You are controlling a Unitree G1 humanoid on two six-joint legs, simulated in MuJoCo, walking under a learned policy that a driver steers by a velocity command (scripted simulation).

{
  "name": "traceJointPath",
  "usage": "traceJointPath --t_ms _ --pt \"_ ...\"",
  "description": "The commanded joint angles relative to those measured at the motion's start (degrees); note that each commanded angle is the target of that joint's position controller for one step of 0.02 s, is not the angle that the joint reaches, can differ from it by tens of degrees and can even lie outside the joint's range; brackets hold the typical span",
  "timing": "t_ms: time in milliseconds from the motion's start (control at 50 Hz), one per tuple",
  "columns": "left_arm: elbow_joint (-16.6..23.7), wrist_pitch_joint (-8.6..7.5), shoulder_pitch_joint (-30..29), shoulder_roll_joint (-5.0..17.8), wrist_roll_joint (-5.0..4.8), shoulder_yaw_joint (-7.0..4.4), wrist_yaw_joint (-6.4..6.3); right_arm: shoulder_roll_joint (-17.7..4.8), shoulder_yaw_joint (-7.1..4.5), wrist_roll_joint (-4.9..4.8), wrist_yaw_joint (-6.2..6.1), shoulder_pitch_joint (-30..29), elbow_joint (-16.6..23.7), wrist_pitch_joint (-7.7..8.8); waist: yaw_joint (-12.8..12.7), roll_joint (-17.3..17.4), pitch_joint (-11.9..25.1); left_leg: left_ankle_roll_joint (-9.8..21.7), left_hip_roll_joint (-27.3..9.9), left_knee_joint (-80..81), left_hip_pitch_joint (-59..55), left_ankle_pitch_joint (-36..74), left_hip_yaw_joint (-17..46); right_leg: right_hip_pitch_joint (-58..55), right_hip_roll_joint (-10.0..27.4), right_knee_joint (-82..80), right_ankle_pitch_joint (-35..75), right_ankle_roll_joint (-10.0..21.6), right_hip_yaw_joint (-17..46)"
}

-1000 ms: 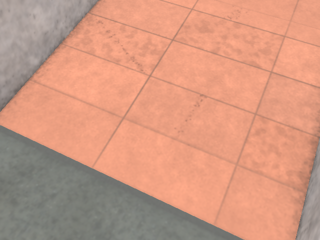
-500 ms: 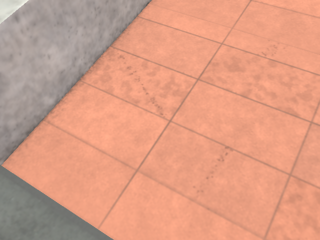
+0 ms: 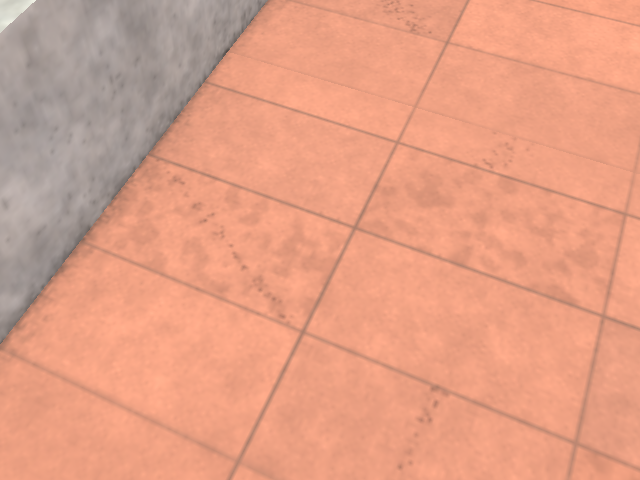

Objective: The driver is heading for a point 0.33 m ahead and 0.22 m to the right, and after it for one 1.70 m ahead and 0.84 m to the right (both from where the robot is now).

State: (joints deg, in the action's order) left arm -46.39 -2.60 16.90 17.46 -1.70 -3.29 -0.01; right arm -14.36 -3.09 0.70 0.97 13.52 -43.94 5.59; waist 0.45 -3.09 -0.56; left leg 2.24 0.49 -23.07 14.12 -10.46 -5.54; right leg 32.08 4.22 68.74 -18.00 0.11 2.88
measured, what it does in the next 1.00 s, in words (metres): climbs, turning right: right foot 0.04 m higher, then left foot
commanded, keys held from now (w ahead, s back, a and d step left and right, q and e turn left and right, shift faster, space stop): w+e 0.40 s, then e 0.60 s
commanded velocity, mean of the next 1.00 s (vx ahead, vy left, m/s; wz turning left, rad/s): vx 0.31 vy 0.00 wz -0.56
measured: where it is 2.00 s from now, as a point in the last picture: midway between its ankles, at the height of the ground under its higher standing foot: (460, 407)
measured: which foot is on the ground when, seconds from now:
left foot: down 0.00-0.34, up 0.36-0.76, down 0.78-1.00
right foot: up 0.00-0.32, down 0.34-0.80, up 0.82-1.00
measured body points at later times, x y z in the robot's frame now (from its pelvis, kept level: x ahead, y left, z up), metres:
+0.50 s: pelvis +0.25 -0.08 +0.02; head +0.28 -0.10 +0.47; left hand +0.44 +0.15 -0.08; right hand +0.31 -0.38 -0.09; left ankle +0.23 +0.09 -0.61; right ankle +0.28 -0.16 -0.71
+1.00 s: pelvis +0.38 -0.09 +0.05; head +0.42 -0.11 +0.49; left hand +0.68 +0.05 -0.05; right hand +0.37 -0.40 -0.05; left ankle +0.52 -0.03 -0.68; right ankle +0.29 -0.17 -0.61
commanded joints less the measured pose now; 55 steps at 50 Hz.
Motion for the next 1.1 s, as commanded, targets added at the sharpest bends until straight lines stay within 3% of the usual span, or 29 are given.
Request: traceJointPath --t_ms 20,100,240,300,320,340,360,380,400,420,440,460,480,540,580,640,720,780,800,820,840,860,880,900,940,960,1020,1060,1100 --pt "3.4 1.05 2.5 1.7 0.12 -1.01 -0.36 -6.0 -1.59 0.41 -0.19 -1.6 1.6 1.48 -1.6 8.8 0.1 8.9 -15.8 14.7 -3.7 10.6 9.9 7.7 3.3 4.3 5.1 -0.8 2.8" --pt "6.1 1.58 -2.8 0.5 0.57 -0.67 -0.29 -6.8 -1.78 0.63 -1.36 1.0 -0.9 0.43 -0.5 6.8 -1.8 8.7 -16.2 14.7 -7.6 13.8 3.9 15.3 3.3 0.7 9.7 -1.7 2.8" --pt "13.3 1.11 -16.4 -2.4 0.66 1.28 2.66 -10.5 -2.44 -0.57 -2.34 6.1 -3.3 -2.35 4.1 5.9 -4.9 7.0 -19.2 12.8 -17.7 22.4 -2.4 17.5 2.4 -14.8 5.9 1.4 -5.7" --pt "14.3 1.19 -12.8 -0.1 0.61 0.12 3.32 -12.7 -2.69 -1.09 -2.72 4.6 -2.8 -3.45 0.1 10.0 -0.3 5.2 -18.4 2.8 -17.9 54.0 -6.6 4.5 -3.8 -18.8 -1.7 4.8 -12.3" --pt "13.4 1.26 -7.3 1.9 0.44 -1.06 3.3 -13.9 -2.89 -1.37 -2.97 3.9 -2.7 -3.7 -3.5 11.3 3.3 4.4 -17.7 -5.4 -17.5 64.9 -7.7 -3.6 -7.1 -21.7 -1.9 6.5 -13.8" --pt "11.1 1.24 2.0 5.3 0.26 -3.0 2.91 -14.0 -2.79 -1.96 -3.13 2.5 -2.4 -3.57 -8.7 10.3 8.3 2.7 -15.4 -16.7 -13.2 63.4 -8.5 -18.2 -9.7 -29.6 5.0 8.7 -12.7" --pt "9.0 1.91 10.4 12.4 0.21 -5.82 1.6 -11.1 -1.73 -0.76 -2.85 3.9 -0.7 -2.31 -11.3 0.9 13.1 -0.9 -11.9 -34.6 4.0 37.1 -7.5 -39.2 -3.0 -34.2 8.2 12.9 1.2" --pt "9.8 2.05 8.5 17.1 -0.47 -5.74 0.68 -1.6 1.26 2.14 -1.03 8.7 1.3 -0.26 -3.6 -12.6 19.8 -4.0 -1.8 -52.2 24.3 -22.5 1.0 -53.9 12.0 -41.1 3.0 21.4 31.6" --pt "10.7 1.09 11.2 12.9 0.86 -4.73 0.78 -7.2 -0.13 -1.06 0.1 0.6 2.3 1.88 -9.4 -4.0 25.1 -3.3 -0.1 -58.8 30.8 -20.0 12.5 -53.2 16.1 -53.3 -11.3 23.8 47.3" --pt "10.1 -0.08 7.7 10.1 1.99 -3.61 0.99 -9.0 -1.02 -3.81 0.13 -5.9 4.0 2.65 -8.2 0.5 12.2 -2.2 -2.3 -59.3 36.6 -15.3 11.5 -45.3 15.2 -53.9 -5.8 20.8 40.7" --pt "10.7 -0.68 2.7 7.4 1.85 -2.68 1.12 -7.8 -0.59 -2.7 -0.49 -6.7 4.5 2.84 -5.0 3.5 6.0 -1.9 -4.8 -54.8 34.7 -11.0 10.8 -35.2 12.8 -52.4 6.0 18.6 31.8" --pt "11.6 -0.84 -1.6 5.6 1.86 -2.06 1.21 -7.9 -0.89 -1.12 -1.09 -4.6 3.4 2.15 -1.8 3.5 3.5 -2.4 -6.5 -52.4 29.1 -9.1 10.3 -26.9 9.8 -51.6 18.5 16.7 23.1" --pt "12.5 -0.7 -3.9 4.8 2.11 -1.84 1.06 -8.2 -1.25 -0.7 -1.27 -1.9 3.1 1.08 0.8 1.7 3.3 -2.9 -7.1 -51.1 23.9 -8.5 10.3 -21.3 7.6 -51.8 24.6 16.0 17.5" --pt "13.4 -0.29 -5.4 5.8 1.91 -1.98 -0.08 -6.1 -1.08 0.1 -1.41 -0.8 3.1 -1.46 2.8 1.1 3.9 -5.4 -4.8 -47.2 19.7 -5.2 7.1 -15.0 3.3 -52.2 36.0 15.1 8.9" --pt "13.2 0.58 -4.0 6.5 1.73 -2.22 -1.09 -4.6 -0.55 0.56 -1.82 -3.6 4.3 -2.31 2.3 0.0 4.2 -7.1 -2.9 -40.8 20.1 -2.1 5.7 -14.5 1.6 -51.1 38.6 14.1 6.7" --pt "13.0 2.69 -2.3 7.2 1.11 -2.45 -2.25 -2.7 0.56 0.04 -1.72 -9.8 6.4 -3.28 0.2 -3.3 5.7 -8.9 -0.9 -28.6 18.9 0.1 5.6 -16.9 0.5 -48.5 33.0 12.1 7.3" --pt "13.5 4.49 -1.0 8.5 0.9 -2.81 -2.62 -5.5 -0.05 -0.87 -1.19 -13.7 7.7 -3.73 -1.8 -5.6 7.3 -8.2 1.1 -19.3 16.3 -3.5 6.3 -22.2 3.9 -44.3 28.7 11.4 14.9" --pt "14.7 4.59 -4.8 7.5 0.59 -2.25 -2.66 -8.4 -1.61 -0.46 -1.16 -8.3 6.8 -2.78 2.3 -6.7 7.6 -4.4 1.2 -4.5 3.5 4.9 6.6 -21.2 1.2 -37.9 25.5 7.4 17.9" --pt "16.2 4.23 -2.3 4.2 1.89 -1.27 -2.62 -13.6 -3.01 1.04 -1.64 -4.9 7.1 -2.5 1.2 1.9 14.2 1.1 -10.5 -4.8 -11.5 18.0 17.7 -14.4 -4.0 -26.4 15.9 3.8 14.3" --pt "15.7 4.01 4.7 0.3 3.35 -0.11 -2.35 -14.6 -3.05 1.2 -2.06 -3.2 7.2 -3.68 -1.8 17.2 19.3 9.9 -23.2 -3.7 -24.6 35.0 32.4 -1.2 -11.8 -14.1 -24.4 0.2 8.7" --pt "14.8 3.86 6.8 5.0 1.29 -1.35 -1.87 -13.1 -2.93 0.99 -2.21 -2.6 6.9 -4.19 -1.8 20.5 19.5 15.6 -29.5 1.2 -21.9 21.6 45.1 6.3 -9.4 -1.5 -24.5 -1.8 7.0" --pt "14.1 4.4 1.8 8.9 0.47 -2.63 -2.01 -8.9 -1.85 0.86 -2.79 -5.2 8.7 -4.19 -0.4 12.9 13.8 14.3 -25.3 2.3 -16.0 11.6 38.8 7.7 -6.3 5.2 -18.9 -3.2 5.9" --pt "14.5 5.32 -1.8 9.5 0.21 -2.92 -2.19 -5.8 -0.87 0.58 -3.4 -7.7 9.0 -4.48 -0.1 9.9 8.8 11.9 -21.4 2.7 -9.0 8.1 28.7 7.6 -4.9 7.0 -13.9 -4.2 3.9" --pt "14.3 6.42 -2.0 8.9 0.44 -2.94 -2.35 -4.8 -0.4 0.3 -3.81 -9.8 9.4 -4.77 -1.1 8.9 6.6 9.8 -18.0 3.4 -3.6 5.6 22.4 4.8 -3.7 7.8 -11.0 -5.1 3.4" --pt "14.4 6.97 -0.3 5.6 0.65 -2.24 -2.0 -5.7 -0.54 0.6 -4.54 -11.1 9.1 -5.22 -2.5 10.9 4.9 7.7 -12.7 3.9 3.1 7.5 11.3 -0.7 -4.2 6.3 -6.2 -5.6 -0.3" --pt "14.7 7.0 0.2 3.9 0.44 -1.76 -1.85 -6.2 -0.69 0.58 -4.74 -11.5 8.9 -5.47 -3.2 12.4 5.3 7.8 -12.3 3.6 2.4 7.8 8.9 -1.0 -4.3 2.1 -5.2 -5.7 -1.5" --pt "16.9 6.44 -4.6 2.0 0.9 -0.55 -1.16 -8.2 -1.62 0.07 -4.95 -10.0 8.8 -6.04 -0.8 12.8 7.7 9.2 -15.3 2.7 -1.5 10.0 7.1 -4.2 -1.5 -13.2 -8.0 -4.9 -2.4" --pt "17.3 6.1 -5.6 2.3 1.47 -0.31 -0.06 -10.7 -2.63 -0.46 -4.65 -8.8 8.2 -6.35 0.2 13.2 9.3 9.6 -16.9 2.4 -1.9 7.9 8.0 -9.5 -1.1 -22.4 -7.6 -3.4 -2.8" --pt "15.4 6.32 -1.5 3.7 1.49 -0.97 0.47 -11.4 -2.86 -1.28 -4.26 -8.6 7.5 -6.64 -1.1 12.8 9.5 8.8 -17.6 0.9 -0.2 2.1 8.4 -15.5 -2.4 -31.0 -1.9 -1.1 -4.7"
Keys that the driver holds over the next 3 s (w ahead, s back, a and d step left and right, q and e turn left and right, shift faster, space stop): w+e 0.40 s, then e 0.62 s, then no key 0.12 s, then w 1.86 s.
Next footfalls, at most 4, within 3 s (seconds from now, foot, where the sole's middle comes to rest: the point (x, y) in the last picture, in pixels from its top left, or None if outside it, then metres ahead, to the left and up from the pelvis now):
0.34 right None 0.32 -0.17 -0.74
0.78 left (342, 435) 0.56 -0.05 -0.72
1.14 right None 0.35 -0.23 -0.73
1.68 left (398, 385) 0.66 -0.17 -0.69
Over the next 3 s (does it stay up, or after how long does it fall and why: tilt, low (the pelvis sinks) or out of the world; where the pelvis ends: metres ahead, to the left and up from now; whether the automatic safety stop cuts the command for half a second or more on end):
stays up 1.06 -0.58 0.17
